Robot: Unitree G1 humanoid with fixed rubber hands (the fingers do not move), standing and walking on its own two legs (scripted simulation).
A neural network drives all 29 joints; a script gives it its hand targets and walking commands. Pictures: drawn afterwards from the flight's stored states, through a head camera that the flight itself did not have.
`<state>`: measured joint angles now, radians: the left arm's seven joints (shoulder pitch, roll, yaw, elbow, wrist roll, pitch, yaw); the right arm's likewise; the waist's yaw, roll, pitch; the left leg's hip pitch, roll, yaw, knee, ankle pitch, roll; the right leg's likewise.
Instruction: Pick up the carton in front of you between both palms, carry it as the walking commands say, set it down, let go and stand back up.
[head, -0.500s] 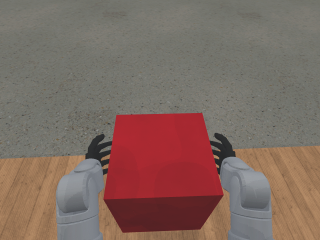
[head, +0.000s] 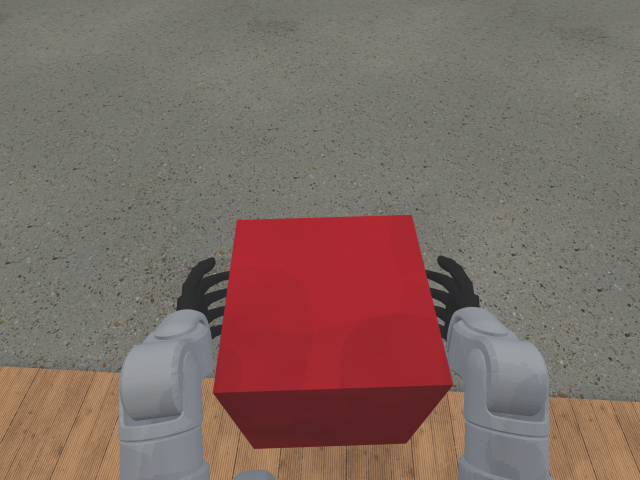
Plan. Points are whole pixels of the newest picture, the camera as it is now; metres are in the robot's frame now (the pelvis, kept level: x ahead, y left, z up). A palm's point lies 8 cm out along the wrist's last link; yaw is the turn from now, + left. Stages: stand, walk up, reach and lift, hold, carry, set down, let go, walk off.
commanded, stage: carry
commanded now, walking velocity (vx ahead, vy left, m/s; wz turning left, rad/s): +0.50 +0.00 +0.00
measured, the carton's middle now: (327, 339) +0.29 +0.01 +0.00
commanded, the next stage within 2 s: none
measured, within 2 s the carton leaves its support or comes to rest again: neither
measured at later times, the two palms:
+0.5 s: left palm (247, 102) +0.71 +0.17 +0.08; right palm (412, 113) +0.68 -0.13 +0.08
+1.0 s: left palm (281, 56) +1.02 +0.14 +0.02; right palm (402, 56) +1.03 -0.16 +0.02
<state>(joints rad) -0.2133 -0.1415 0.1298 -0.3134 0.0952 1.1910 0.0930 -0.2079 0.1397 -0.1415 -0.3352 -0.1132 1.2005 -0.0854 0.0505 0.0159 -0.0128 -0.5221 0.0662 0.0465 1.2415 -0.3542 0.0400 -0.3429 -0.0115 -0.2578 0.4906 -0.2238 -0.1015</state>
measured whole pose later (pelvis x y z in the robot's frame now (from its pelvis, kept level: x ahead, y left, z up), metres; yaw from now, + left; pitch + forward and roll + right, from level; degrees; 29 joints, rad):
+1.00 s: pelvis +0.67 -0.02 -0.07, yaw -1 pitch +5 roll +2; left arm -0.61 -0.03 0.23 0.06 0.07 1.21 0.12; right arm -0.65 0.01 -0.19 0.10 -0.06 1.21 -0.13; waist 0.03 0.00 0.04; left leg -0.56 0.01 0.00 1.28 -0.42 0.03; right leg -0.40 0.04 -0.12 0.57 -0.27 -0.13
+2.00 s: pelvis +1.30 -0.08 -0.05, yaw -1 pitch +4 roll +1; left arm -0.14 -0.13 0.10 -0.30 0.10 1.20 0.10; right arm -0.13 0.13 -0.10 -0.31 -0.12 1.20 -0.09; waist 0.02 0.01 -0.11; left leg -0.57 0.10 0.09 0.82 -0.26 -0.01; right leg -0.17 -0.03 -0.21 0.31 -0.22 -0.05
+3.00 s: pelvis +1.93 -0.10 -0.05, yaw -1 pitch +4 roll +1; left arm -0.14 -0.13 0.10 -0.39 0.09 1.20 0.09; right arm -0.14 0.13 -0.09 -0.41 -0.12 1.22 -0.09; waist 0.01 0.01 -0.08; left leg -0.59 0.10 0.14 0.61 -0.09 -0.01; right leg -0.03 -0.05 -0.23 0.25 -0.29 0.00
